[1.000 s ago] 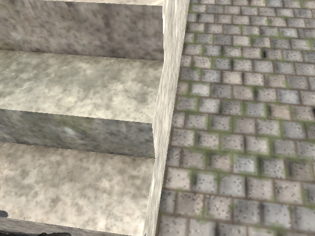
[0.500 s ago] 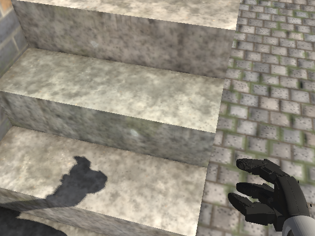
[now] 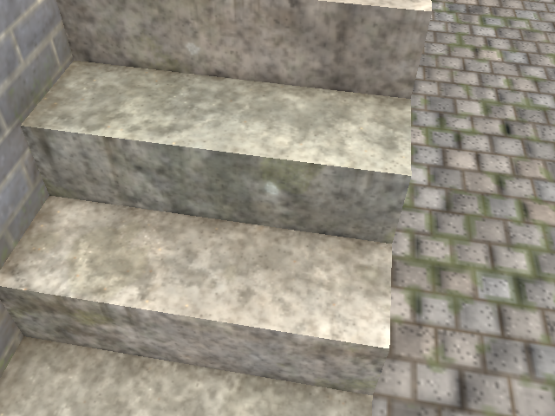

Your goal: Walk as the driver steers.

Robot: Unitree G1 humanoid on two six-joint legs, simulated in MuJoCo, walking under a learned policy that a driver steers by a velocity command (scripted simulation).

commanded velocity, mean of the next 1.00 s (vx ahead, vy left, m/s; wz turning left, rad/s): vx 0.41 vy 0.09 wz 0.00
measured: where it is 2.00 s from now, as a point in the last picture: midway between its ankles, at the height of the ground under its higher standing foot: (181, 308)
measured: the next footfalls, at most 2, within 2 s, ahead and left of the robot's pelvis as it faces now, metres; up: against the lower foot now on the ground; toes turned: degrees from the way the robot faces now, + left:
right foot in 0.38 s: +0.00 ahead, -0.03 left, +0.00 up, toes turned +0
left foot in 0.68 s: -0.03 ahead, +0.29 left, +0.00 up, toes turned +3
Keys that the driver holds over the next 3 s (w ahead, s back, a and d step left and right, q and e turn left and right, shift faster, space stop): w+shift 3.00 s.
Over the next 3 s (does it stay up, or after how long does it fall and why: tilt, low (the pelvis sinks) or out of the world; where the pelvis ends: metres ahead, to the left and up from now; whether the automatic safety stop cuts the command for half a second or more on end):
stays up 1.31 0.16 0.88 its command is cut before an obstacle from the start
